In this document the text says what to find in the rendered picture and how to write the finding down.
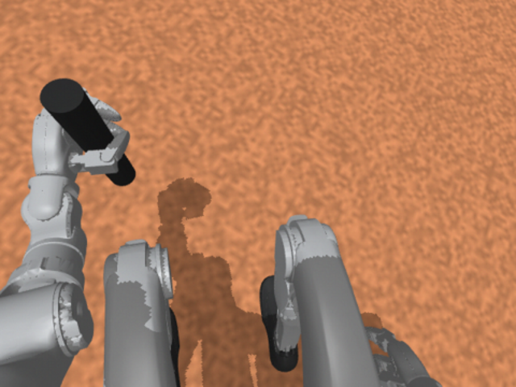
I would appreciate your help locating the can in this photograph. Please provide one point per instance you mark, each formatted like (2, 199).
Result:
(69, 105)

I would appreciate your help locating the left robot arm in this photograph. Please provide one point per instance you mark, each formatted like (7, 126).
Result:
(44, 317)

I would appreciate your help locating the right robot foot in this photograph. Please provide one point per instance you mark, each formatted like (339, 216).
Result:
(282, 361)

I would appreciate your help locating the left robot hand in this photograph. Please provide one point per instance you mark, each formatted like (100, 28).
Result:
(54, 151)

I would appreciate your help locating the right robot hand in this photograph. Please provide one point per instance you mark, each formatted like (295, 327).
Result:
(402, 365)

